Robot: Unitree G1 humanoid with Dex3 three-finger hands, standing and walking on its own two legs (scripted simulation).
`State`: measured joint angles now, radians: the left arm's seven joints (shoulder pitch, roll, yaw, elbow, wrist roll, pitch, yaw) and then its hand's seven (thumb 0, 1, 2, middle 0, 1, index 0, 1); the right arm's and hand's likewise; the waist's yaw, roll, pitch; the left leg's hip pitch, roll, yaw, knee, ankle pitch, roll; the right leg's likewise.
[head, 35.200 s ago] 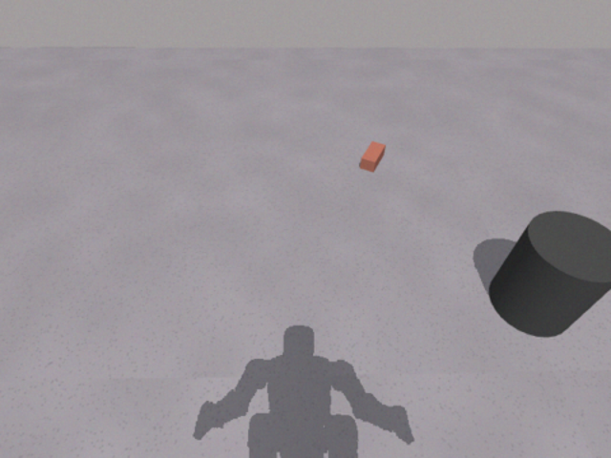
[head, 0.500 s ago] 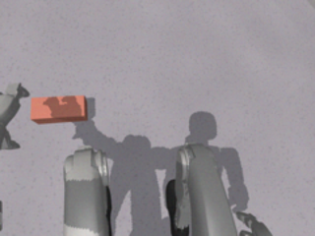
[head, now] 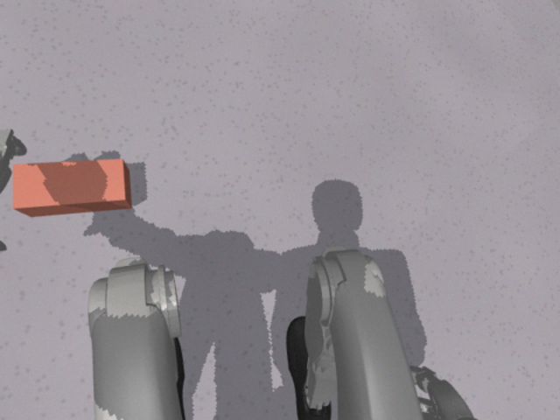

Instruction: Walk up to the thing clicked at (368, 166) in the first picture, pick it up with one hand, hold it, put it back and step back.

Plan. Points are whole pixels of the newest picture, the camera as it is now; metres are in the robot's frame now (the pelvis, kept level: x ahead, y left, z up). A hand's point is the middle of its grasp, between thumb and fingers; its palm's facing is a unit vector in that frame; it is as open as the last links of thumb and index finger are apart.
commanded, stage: rise first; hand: left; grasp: from above
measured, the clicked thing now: (76, 187) +0.47 +0.32 -0.30
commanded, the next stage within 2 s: approach in 1.92 s
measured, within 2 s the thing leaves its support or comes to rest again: neither
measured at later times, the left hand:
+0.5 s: hand (1, 199) +0.41 +0.37 -0.17, palm faces -0.44 -0.10 -0.89, open 14.2 cm
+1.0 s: hand (15, 194) +0.42 +0.36 -0.18, palm faces -0.44 -0.10 -0.89, open 14.2 cm
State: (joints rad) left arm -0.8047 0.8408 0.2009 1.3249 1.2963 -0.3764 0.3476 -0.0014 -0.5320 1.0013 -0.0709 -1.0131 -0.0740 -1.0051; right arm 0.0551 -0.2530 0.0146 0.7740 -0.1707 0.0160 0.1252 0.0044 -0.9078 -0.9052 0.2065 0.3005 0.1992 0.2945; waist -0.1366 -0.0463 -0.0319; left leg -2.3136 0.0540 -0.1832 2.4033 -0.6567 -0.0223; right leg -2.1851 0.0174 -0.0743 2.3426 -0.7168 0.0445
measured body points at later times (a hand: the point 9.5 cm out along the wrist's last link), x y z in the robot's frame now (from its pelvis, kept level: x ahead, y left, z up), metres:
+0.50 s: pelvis +0.00 +0.00 -0.01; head +0.24 +0.09 +0.36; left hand +0.43 +0.37 -0.12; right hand +0.09 -0.28 -0.12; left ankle +0.08 +0.14 -0.30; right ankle +0.10 -0.13 -0.30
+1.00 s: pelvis +0.00 +0.00 -0.02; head +0.24 +0.09 +0.36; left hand +0.44 +0.36 -0.13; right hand +0.08 -0.28 -0.12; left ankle +0.08 +0.14 -0.30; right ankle +0.10 -0.13 -0.30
